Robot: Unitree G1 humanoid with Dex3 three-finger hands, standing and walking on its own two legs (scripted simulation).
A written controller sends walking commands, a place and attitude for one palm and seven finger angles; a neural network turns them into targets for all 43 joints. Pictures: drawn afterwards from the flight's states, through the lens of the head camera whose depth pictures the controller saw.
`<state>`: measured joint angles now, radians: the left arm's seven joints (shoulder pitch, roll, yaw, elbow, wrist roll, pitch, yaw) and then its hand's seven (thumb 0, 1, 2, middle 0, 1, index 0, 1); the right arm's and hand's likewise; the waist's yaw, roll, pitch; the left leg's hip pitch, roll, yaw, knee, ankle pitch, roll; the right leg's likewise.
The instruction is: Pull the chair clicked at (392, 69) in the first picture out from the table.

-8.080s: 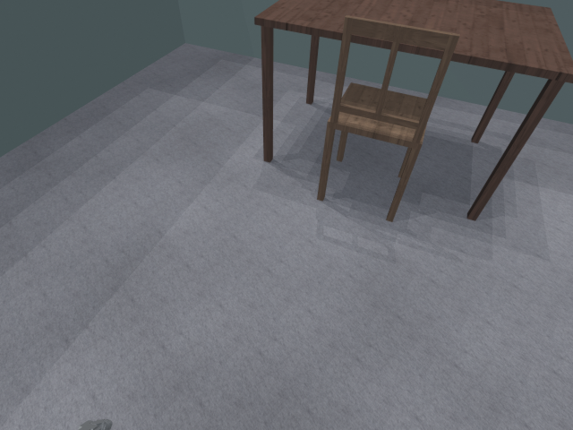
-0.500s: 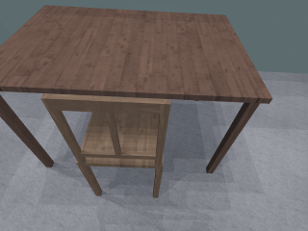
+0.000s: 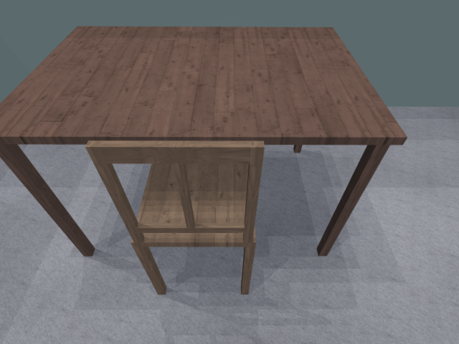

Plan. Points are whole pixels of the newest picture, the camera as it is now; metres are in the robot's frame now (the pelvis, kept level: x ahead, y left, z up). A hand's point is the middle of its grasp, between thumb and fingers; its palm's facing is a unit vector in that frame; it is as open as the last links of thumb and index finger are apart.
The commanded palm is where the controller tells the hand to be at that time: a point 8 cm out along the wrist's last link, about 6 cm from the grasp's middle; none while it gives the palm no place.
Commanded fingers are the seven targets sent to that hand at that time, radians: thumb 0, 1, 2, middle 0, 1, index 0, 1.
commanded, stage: come to a stop and stand still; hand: left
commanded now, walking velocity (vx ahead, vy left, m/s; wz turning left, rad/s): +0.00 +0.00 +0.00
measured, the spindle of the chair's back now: (185, 197) +0.47 +0.14 -0.09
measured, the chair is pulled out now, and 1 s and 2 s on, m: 0.00 0.00 0.00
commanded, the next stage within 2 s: look again from close up in 0.18 s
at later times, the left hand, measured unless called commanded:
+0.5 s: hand out of the picture +0.00 +0.16 -0.17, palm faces +0.01 -0.98 -0.18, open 7.3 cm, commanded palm none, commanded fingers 0.00 0.90 0.90 -0.20 -0.30 -0.20 -0.30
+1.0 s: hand out of the picture +0.01 +0.16 -0.17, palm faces +0.02 -0.98 -0.20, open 7.3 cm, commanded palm none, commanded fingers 0.00 0.90 0.90 -0.20 -0.30 -0.20 -0.30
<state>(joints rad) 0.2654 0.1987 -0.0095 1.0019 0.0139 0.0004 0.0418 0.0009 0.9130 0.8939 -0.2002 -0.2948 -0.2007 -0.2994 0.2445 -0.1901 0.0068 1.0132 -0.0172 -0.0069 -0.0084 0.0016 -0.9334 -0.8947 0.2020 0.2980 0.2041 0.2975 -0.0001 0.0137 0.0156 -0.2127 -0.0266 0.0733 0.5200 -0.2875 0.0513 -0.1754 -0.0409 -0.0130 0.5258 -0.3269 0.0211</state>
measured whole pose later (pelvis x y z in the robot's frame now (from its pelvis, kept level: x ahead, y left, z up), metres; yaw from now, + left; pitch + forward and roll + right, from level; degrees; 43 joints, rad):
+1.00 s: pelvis +0.01 -0.01 +0.01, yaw +0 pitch -1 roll +1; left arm 0.29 0.16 -0.01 1.12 0.01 -0.02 0.04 0.00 0.91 0.89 -0.20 -0.29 -0.20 -0.30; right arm 0.25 -0.16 0.02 1.15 -0.01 -0.03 -0.03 0.01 -0.92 -0.89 0.20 0.30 0.20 0.30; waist 0.01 -0.02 0.03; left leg -0.15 -0.02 0.07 0.42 -0.25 0.03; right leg -0.13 -0.03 -0.02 0.45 -0.31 0.01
